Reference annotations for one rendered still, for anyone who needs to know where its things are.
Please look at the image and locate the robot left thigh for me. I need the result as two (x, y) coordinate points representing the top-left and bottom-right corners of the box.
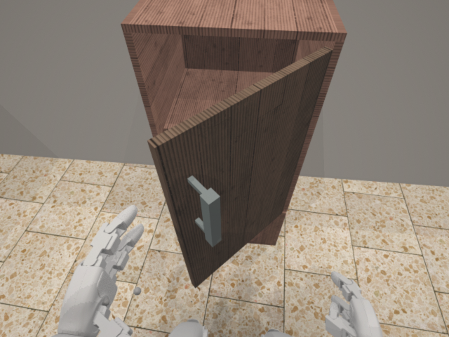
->
(168, 322), (208, 337)

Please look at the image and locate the handle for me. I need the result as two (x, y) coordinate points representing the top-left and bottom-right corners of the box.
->
(187, 176), (222, 247)

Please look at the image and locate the cupboard door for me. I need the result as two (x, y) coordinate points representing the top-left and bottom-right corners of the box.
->
(147, 46), (333, 288)

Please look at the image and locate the right robot hand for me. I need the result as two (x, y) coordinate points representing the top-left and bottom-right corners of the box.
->
(326, 271), (383, 337)

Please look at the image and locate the left robot hand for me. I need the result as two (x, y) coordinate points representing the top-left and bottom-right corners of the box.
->
(58, 205), (144, 337)

